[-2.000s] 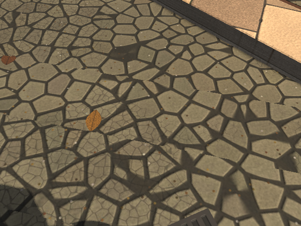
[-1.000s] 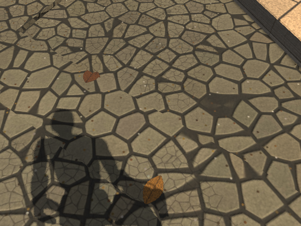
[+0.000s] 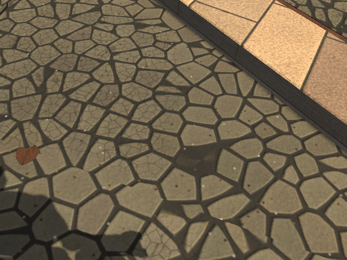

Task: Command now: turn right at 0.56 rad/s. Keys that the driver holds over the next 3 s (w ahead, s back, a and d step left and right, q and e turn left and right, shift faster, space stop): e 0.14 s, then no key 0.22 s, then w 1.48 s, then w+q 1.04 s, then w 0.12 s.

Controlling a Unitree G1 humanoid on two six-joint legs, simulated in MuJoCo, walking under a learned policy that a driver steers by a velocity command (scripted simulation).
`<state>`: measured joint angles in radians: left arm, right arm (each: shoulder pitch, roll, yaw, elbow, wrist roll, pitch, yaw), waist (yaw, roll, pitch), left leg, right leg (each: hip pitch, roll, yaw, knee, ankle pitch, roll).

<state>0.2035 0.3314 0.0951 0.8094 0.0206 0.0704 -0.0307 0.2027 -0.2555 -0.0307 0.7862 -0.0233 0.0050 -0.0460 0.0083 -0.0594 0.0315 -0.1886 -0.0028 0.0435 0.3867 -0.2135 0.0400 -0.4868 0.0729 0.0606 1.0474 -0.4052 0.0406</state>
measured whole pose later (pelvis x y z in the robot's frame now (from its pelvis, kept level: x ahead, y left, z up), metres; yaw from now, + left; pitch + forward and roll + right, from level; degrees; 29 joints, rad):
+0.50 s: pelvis -0.01 -0.04 +0.00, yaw -10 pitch -1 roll +1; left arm 0.21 0.23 0.01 0.80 0.01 0.02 -0.01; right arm 0.27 -0.30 -0.06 0.86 -0.03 0.06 0.03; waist -0.02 0.05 0.02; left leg -0.38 0.04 0.01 0.87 -0.35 -0.03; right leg -0.10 0.06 0.02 0.31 -0.20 -0.08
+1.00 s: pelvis +0.14 +0.00 +0.00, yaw -11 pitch +0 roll +0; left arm 0.23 0.29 0.04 0.90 0.04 -0.03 -0.04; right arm 0.38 -0.23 -0.03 0.94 -0.01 -0.08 0.01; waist -0.01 -0.06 0.01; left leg -0.03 -0.07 0.05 0.22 -0.20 0.08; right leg -0.52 -0.06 0.01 0.94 -0.17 -0.04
